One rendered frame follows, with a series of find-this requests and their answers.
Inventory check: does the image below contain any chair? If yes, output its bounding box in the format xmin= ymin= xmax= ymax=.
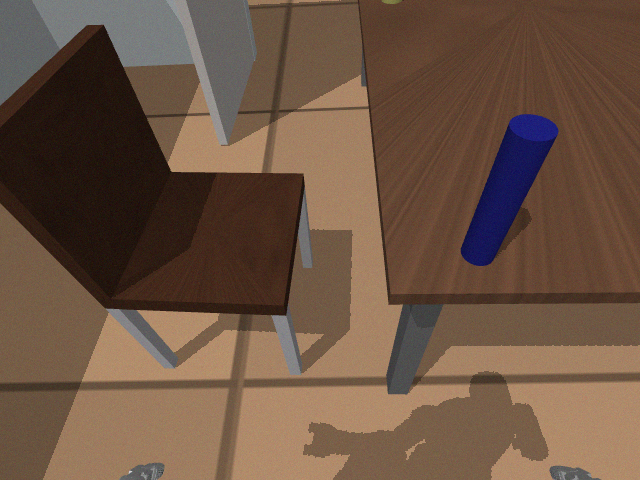
xmin=0 ymin=25 xmax=313 ymax=375

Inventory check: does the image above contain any table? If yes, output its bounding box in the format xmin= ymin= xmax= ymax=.
xmin=358 ymin=0 xmax=640 ymax=394

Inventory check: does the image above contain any left robot hand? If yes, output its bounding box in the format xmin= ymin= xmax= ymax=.
xmin=119 ymin=463 xmax=165 ymax=480

